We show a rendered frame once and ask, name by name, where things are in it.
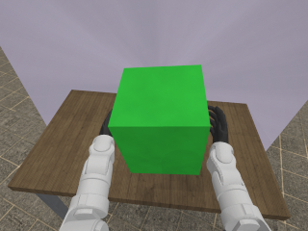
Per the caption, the left robot upper arm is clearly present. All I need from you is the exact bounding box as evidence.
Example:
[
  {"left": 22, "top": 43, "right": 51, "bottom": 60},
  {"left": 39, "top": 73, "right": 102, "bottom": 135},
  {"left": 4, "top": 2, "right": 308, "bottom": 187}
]
[{"left": 60, "top": 218, "right": 109, "bottom": 231}]

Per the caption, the table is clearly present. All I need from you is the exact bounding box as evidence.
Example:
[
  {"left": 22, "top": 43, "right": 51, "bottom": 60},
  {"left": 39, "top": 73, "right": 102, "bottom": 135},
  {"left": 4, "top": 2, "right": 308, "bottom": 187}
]
[{"left": 7, "top": 90, "right": 291, "bottom": 231}]

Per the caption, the carton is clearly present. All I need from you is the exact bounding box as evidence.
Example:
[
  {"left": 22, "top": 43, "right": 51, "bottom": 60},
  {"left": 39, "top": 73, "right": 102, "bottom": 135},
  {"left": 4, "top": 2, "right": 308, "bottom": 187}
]
[{"left": 108, "top": 64, "right": 211, "bottom": 175}]

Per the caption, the robot right forearm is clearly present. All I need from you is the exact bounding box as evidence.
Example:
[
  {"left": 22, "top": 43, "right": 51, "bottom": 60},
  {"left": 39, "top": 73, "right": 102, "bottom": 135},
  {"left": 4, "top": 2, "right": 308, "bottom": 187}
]
[{"left": 206, "top": 141, "right": 271, "bottom": 231}]

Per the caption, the right robot hand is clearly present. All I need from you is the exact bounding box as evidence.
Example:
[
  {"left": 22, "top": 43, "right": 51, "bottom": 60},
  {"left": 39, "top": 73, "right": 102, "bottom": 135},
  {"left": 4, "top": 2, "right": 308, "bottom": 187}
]
[{"left": 207, "top": 105, "right": 229, "bottom": 143}]

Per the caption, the robot left forearm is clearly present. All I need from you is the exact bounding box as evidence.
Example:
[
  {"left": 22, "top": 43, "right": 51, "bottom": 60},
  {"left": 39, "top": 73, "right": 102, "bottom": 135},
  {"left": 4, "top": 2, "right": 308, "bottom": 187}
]
[{"left": 59, "top": 135, "right": 115, "bottom": 231}]

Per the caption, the left robot hand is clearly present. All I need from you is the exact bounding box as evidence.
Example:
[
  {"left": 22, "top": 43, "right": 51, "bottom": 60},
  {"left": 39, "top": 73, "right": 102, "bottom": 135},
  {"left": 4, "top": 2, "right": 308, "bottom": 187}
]
[{"left": 98, "top": 109, "right": 113, "bottom": 137}]

